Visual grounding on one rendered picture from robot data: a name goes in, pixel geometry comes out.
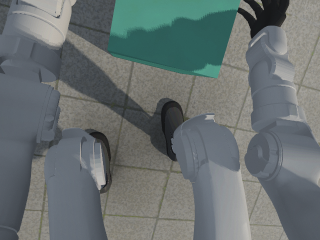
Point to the robot right foot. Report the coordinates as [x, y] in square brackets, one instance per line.
[171, 118]

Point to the robot right upper arm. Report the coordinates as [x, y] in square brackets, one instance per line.
[288, 168]

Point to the robot left upper arm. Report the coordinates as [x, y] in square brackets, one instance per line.
[29, 114]

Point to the carton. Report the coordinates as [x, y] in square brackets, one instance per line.
[183, 36]

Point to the robot left forearm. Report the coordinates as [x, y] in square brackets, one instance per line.
[33, 37]

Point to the robot right shin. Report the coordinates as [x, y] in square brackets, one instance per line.
[201, 119]

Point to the robot right forearm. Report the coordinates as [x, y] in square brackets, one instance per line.
[273, 92]

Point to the robot right hand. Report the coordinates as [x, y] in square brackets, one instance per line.
[274, 14]

